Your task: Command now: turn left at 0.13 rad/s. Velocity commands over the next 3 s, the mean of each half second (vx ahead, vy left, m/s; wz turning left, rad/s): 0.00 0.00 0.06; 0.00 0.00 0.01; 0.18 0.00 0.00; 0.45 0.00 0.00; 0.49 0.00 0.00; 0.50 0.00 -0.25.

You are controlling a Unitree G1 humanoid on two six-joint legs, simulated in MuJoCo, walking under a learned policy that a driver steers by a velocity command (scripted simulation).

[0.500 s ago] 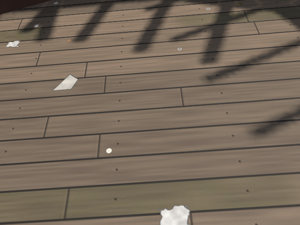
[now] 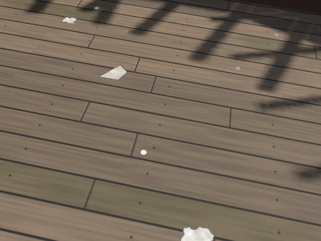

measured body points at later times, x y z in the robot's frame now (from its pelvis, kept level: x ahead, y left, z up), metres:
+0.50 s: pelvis -0.01 -0.02 +0.00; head -0.01 -0.02 +0.45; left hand +0.04 +0.23 -0.14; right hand +0.03 -0.28 -0.15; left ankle +0.00 +0.08 -0.74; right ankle -0.02 -0.13 -0.75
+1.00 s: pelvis -0.01 -0.03 +0.00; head +0.00 -0.04 +0.45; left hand -0.01 +0.20 -0.16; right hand -0.01 -0.26 -0.16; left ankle +0.00 +0.08 -0.74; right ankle -0.02 -0.13 -0.75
